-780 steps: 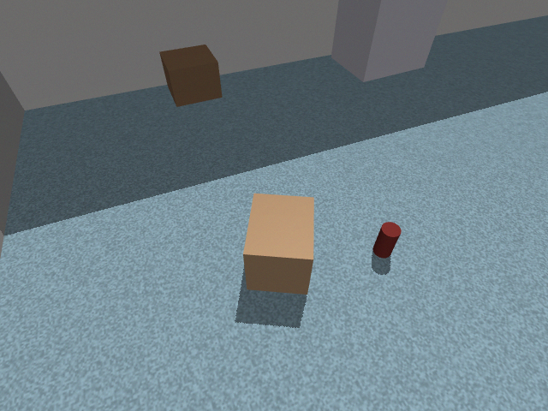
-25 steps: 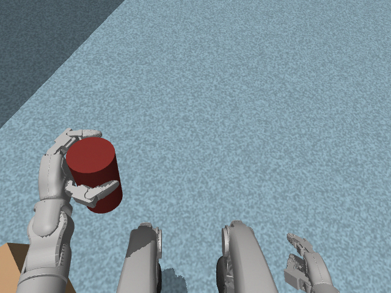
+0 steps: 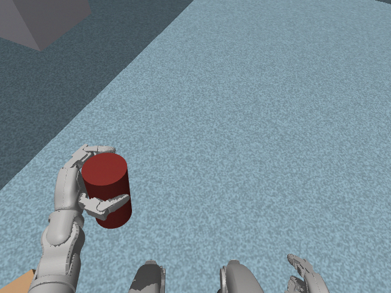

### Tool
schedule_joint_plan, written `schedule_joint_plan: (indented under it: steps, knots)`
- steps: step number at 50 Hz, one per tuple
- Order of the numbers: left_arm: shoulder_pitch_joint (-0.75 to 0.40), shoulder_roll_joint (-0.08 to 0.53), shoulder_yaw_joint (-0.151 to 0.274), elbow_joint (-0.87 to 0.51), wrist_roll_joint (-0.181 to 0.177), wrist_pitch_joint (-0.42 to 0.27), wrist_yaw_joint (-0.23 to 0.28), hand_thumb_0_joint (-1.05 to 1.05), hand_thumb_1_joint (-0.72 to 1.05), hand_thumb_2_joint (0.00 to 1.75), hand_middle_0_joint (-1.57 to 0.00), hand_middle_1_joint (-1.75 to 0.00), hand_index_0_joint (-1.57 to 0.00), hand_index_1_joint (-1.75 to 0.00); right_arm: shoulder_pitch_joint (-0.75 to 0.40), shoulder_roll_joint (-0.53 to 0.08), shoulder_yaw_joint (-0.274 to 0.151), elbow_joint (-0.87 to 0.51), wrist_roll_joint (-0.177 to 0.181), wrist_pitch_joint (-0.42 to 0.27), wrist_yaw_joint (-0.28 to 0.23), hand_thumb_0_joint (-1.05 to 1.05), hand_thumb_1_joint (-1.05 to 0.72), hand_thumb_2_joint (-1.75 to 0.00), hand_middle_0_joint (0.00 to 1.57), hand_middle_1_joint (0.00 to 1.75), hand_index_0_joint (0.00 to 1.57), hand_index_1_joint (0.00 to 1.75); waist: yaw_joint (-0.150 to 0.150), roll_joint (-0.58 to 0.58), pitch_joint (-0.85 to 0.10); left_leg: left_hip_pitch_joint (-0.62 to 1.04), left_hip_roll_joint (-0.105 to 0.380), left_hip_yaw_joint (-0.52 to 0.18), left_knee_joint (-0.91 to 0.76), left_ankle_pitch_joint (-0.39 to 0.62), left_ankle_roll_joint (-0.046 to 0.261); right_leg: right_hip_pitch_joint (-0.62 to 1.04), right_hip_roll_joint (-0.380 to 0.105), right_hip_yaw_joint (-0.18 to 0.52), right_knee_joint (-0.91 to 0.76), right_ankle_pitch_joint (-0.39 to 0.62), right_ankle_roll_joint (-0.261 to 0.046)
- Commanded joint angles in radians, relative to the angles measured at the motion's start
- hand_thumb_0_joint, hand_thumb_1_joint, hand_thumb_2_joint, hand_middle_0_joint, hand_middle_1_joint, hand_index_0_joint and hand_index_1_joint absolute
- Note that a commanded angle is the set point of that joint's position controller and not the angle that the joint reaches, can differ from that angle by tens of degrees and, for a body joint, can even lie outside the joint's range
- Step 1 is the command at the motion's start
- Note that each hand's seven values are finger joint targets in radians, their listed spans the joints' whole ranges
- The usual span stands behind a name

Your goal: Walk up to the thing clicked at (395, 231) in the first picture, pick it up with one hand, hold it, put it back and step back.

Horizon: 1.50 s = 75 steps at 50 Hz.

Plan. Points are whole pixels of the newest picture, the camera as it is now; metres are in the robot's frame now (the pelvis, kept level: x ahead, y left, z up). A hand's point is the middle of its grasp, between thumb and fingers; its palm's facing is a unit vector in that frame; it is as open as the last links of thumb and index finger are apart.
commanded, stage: lift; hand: left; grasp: from the side
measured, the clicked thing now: (109, 192) +0.33 +0.18 -0.02
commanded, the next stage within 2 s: hold in 0.76 s
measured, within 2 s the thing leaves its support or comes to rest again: neither
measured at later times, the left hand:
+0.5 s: hand (105, 169) +0.34 +0.17 +0.06, palm faces +0.10 -0.99 -0.03, open 11.3 cm
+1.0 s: hand (104, 163) +0.34 +0.17 +0.08, palm faces +0.09 -1.00 -0.02, open 11.3 cm
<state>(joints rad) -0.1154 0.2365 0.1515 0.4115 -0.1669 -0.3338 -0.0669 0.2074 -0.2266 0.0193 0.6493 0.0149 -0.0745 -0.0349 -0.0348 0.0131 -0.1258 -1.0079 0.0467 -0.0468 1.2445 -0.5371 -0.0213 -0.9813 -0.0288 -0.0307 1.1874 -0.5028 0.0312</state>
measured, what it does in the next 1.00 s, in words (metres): rises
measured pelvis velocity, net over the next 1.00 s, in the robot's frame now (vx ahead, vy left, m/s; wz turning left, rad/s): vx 0.02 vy -0.01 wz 0.01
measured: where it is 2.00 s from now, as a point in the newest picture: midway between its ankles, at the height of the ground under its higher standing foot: outside the picture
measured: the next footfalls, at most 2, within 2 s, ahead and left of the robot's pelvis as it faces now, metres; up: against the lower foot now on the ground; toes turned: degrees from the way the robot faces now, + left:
none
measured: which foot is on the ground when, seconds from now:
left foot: down 0.00-1.00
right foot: down 0.00-1.00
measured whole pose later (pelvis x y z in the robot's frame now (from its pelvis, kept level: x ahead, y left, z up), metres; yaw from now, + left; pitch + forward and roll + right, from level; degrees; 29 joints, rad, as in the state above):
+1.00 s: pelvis +0.02 -0.01 +0.06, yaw +0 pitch +7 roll -2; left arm -0.10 0.20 0.15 0.46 -0.16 -0.34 -0.07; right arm 0.24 -0.21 0.02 0.67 0.00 -0.04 -0.06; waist -0.04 0.01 -0.04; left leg -0.61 0.05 -0.03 0.92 -0.44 -0.03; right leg -0.59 -0.02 -0.03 0.88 -0.41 0.02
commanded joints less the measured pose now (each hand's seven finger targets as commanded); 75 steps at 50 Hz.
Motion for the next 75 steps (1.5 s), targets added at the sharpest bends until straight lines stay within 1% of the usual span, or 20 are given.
schedule_joint_plan:
  steps: [1, 6, 8, 11, 12, 15, 17, 22, 23, 26, 30, 31, 38, 43, 45, 59, 65, 71, 73, 75]
  knots:
    - [-0.371, 0.152, 0.066, -0.369, -0.041, -0.136, 0.009, 0.0, 0.08, 1.23, -1.18, -1.34, -1.19, -1.34, 0.004, -0.142, -0.051, -0.116, -0.006, -0.037, -0.016, 0.0, -0.9, -0.9, 0.2, 0.3, 0.2, 0.3, 0.006, 0.108, -0.39, 0.347, -0.037, -0.001, -0.253, 0.225, 0.014, 0.208, 0.039, -0.021, -0.187, 0.228, -0.05]
    - [-0.368, 0.152, 0.071, -0.388, -0.04, -0.135, 0.022, 0.0, 0.05, 1.21, -1.16, -1.32, -1.17, -1.32, 0.013, -0.134, -0.047, -0.113, -0.009, -0.036, -0.025, 0.0, -0.9, -0.9, 0.2, 0.3, 0.2, 0.3, 0.002, 0.082, -0.397, 0.39, -0.041, 0.01, -0.285, 0.247, 0.018, 0.3, 0.037, -0.011, -0.236, 0.258, -0.045]
    - [-0.334, 0.105, 0.035, -0.329, -0.043, -0.125, 0.017, 0.0, 0.06, 1.22, -1.15, -1.32, -1.16, -1.33, 0.013, -0.132, -0.042, -0.113, -0.011, -0.036, -0.025, 0.0, -0.9, -0.9, 0.2, 0.3, 0.2, 0.3, -0.008, 0.07, -0.369, 0.39, -0.042, 0.008, -0.299, 0.261, 0.017, 0.31, 0.04, -0.017, -0.251, 0.27, -0.045]
    - [-0.367, 0.161, 0.072, -0.35, -0.029, -0.132, 0.022, 0.0, 0.08, 1.24, -1.15, -1.33, -1.16, -1.34, 0.015, -0.134, -0.047, -0.106, -0.012, -0.033, -0.031, 0.0, -0.9, -0.9, 0.2, 0.3, 0.2, 0.3, 0.004, 0.075, -0.368, 0.406, -0.043, 0.02, -0.316, 0.27, 0.02, 0.359, 0.035, -0.006, -0.278, 0.288, -0.043]
    - [-0.352, 0.137, 0.053, -0.325, -0.028, -0.131, 0.018, 0.0, 0.08, 1.23, -1.15, -1.33, -1.16, -1.33, 0.012, -0.128, -0.042, -0.11, -0.015, -0.028, -0.032, 0.0, -0.9, -0.9, 0.2, 0.3, 0.2, 0.3, -0.005, 0.063, -0.357, 0.412, -0.043, 0.019, -0.324, 0.278, 0.02, 0.372, 0.036, -0.008, -0.284, 0.295, -0.042]
    - [-0.393, 0.149, 0.073, -0.378, -0.038, -0.131, 0.022, 0.0, 0.11, 1.24, -1.14, -1.33, -1.15, -1.33, 0.016, -0.124, -0.04, -0.105, -0.015, -0.029, -0.036, 0.0, -0.89, -0.9, 0.2, 0.3, 0.2, 0.3, -0.002, 0.089, -0.328, 0.454, -0.042, 0.022, -0.354, 0.271, 0.016, 0.375, 0.039, -0.011, -0.31, 0.288, -0.043]
    - [-0.332, 0.107, 0.051, -0.298, -0.038, -0.121, 0.017, 0.0, 0.12, 1.24, -1.13, -1.32, -1.15, -1.33, 0.012, -0.121, -0.039, -0.105, -0.017, -0.028, -0.034, 0.0, -0.89, -0.9, 0.2, 0.3, 0.2, 0.3, -0.004, 0.058, -0.313, 0.442, -0.042, 0.021, -0.365, 0.278, 0.016, 0.394, 0.04, -0.014, -0.321, 0.293, -0.042]
    - [-0.375, 0.143, 0.074, -0.334, -0.034, -0.136, 0.015, 0.0, 0.07, 1.25, -1.15, -1.34, -1.16, -1.34, 0.01, -0.118, -0.042, -0.1, -0.02, -0.026, -0.037, 0.0, -0.9, -0.9, 0.2, 0.3, 0.2, 0.3, -0.003, 0.072, -0.297, 0.468, -0.045, 0.032, -0.388, 0.284, 0.018, 0.446, 0.036, -0.005, -0.354, 0.307, -0.039]
    - [-0.314, 0.094, 0.049, -0.243, -0.036, -0.128, 0.006, 0.0, 0.08, 1.25, -1.16, -1.35, -1.17, -1.36, 0.003, -0.118, -0.042, -0.105, -0.019, -0.026, -0.036, 0.0, -0.9, -0.9, 0.2, 0.3, 0.2, 0.3, -0.009, 0.035, -0.269, 0.46, -0.044, 0.031, -0.392, 0.288, 0.02, 0.448, 0.038, -0.01, -0.358, 0.311, -0.037]
    - [-0.385, 0.143, 0.071, -0.323, -0.032, -0.144, 0.005, 0.0, 0.08, 1.26, -1.16, -1.35, -1.17, -1.36, 0.021, -0.125, -0.05, -0.098, -0.019, -0.022, -0.036, 0.0, -0.9, -0.9, 0.2, 0.3, 0.2, 0.3, -0.001, 0.08, -0.324, 0.511, -0.042, 0.034, -0.399, 0.335, 0.015, 0.478, 0.036, -0.005, -0.36, 0.353, -0.041]
    - [-0.357, 0.11, 0.057, -0.277, -0.036, -0.134, 0.0, 0.0, 0.07, 1.26, -1.16, -1.36, -1.18, -1.37, 0.019, -0.119, -0.048, -0.094, -0.022, -0.014, -0.034, 0.0, -0.9, -0.9, 0.2, 0.3, 0.2, 0.3, -0.006, 0.061, -0.296, 0.516, -0.042, 0.037, -0.409, 0.371, 0.016, 0.502, 0.038, -0.006, -0.374, 0.393, -0.039]
    - [-0.392, 0.135, 0.071, -0.326, -0.034, -0.141, -0.001, 0.0, 0.09, 1.25, -1.16, -1.35, -1.18, -1.36, 0.013, -0.12, -0.051, -0.1, -0.021, -0.015, -0.035, 0.0, -0.89, -0.9, 0.2, 0.3, 0.2, 0.3, 0.0, 0.074, -0.285, 0.515, -0.043, 0.039, -0.416, 0.355, 0.016, 0.498, 0.038, -0.006, -0.379, 0.378, -0.039]
    - [-0.365, 0.106, 0.053, -0.277, -0.036, -0.138, -0.006, 0.0, 0.09, 1.26, -1.16, -1.36, -1.18, -1.37, 0.011, -0.126, -0.053, -0.102, -0.021, -0.008, -0.036, 0.0, -0.9, -0.9, 0.2, 0.3, 0.2, 0.3, -0.007, 0.061, -0.274, 0.554, -0.038, 0.035, -0.441, 0.362, 0.012, 0.506, 0.04, -0.011, -0.399, 0.375, -0.041]
    - [-0.38, 0.14, 0.087, -0.32, -0.037, -0.149, -0.005, 0.0, 0.11, 1.26, -1.18, -1.38, -1.2, -1.38, 0.013, -0.122, -0.053, -0.105, -0.022, -0.005, -0.035, 0.0, -0.9, -0.9, 0.2, 0.3, 0.2, 0.3, 0.007, 0.064, -0.287, 0.555, -0.043, 0.041, -0.448, 0.367, 0.013, 0.553, 0.038, -0.005, -0.411, 0.385, -0.037]
    - [-0.371, 0.105, 0.055, -0.31, -0.037, -0.143, -0.001, 0.0, 0.08, 1.16, -1.18, -1.34, -1.19, -1.33, 0.015, -0.116, -0.048, -0.105, -0.022, -0.001, -0.037, 0.0, -0.92, -0.9, 0.2, 0.3, 0.2, 0.3, -0.007, 0.05, -0.263, 0.555, -0.043, 0.044, -0.451, 0.366, 0.014, 0.554, 0.037, -0.003, -0.418, 0.392, -0.035]
    - [-0.387, 0.129, 0.061, -0.369, -0.028, -0.128, 0.019, 0.0, 0.1, 1.15, -1.17, -1.33, -1.18, -1.32, 0.013, -0.121, -0.056, -0.102, -0.017, -0.002, -0.03, 0.0, -0.91, -0.9, 0.2, 0.3, 0.2, 0.3, 0.008, 0.068, -0.244, 0.597, -0.036, 0.035, -0.498, 0.356, 0.007, 0.569, 0.043, -0.017, -0.445, 0.362, -0.04]
    - [-0.334, 0.082, 0.028, -0.307, -0.032, -0.105, 0.018, 0.0, 0.09, 1.16, -1.17, -1.34, -1.19, -1.33, 0.004, -0.121, -0.054, -0.104, -0.014, -0.008, -0.03, 0.0, -0.91, -0.9, 0.2, 0.3, 0.2, 0.3, -0.005, 0.035, -0.212, 0.597, -0.038, 0.04, -0.505, 0.371, 0.012, 0.585, 0.04, -0.014, -0.464, 0.387, -0.035]
    - [-0.355, 0.121, 0.066, -0.371, -0.031, -0.118, 0.025, 0.0, 0.07, 1.16, -1.17, -1.34, -1.19, -1.33, 0.002, -0.114, -0.055, -0.099, -0.014, -0.012, -0.027, 0.0, -0.91, -0.9, 0.2, 0.3, 0.2, 0.3, 0.01, 0.047, -0.235, 0.613, -0.04, 0.042, -0.516, 0.358, 0.013, 0.607, 0.036, -0.014, -0.473, 0.376, -0.034]
    - [-0.356, 0.087, 0.037, -0.353, -0.033, -0.117, 0.024, 0.0, 0.06, 1.17, -1.16, -1.35, -1.18, -1.34, -0.002, -0.113, -0.052, -0.101, -0.015, -0.017, -0.025, 0.0, -0.91, -0.9, 0.2, 0.3, 0.2, 0.3, 0.001, 0.061, -0.212, 0.617, -0.041, 0.045, -0.522, 0.343, 0.011, 0.59, 0.037, -0.013, -0.477, 0.362, -0.035]
    - [-0.366, 0.12, 0.066, -0.356, -0.028, -0.123, 0.028, 0.0, 0.08, 1.16, -1.15, -1.32, -1.17, -1.32, -0.01, -0.117, -0.056, -0.098, -0.017, -0.017, -0.025, 0.0, -0.9, -0.9, 0.2, 0.3, 0.2, 0.3, 0.004, 0.056, -0.203, 0.606, -0.042, 0.047, -0.52, 0.333, 0.013, 0.584, 0.036, -0.011, -0.484, 0.356, -0.032]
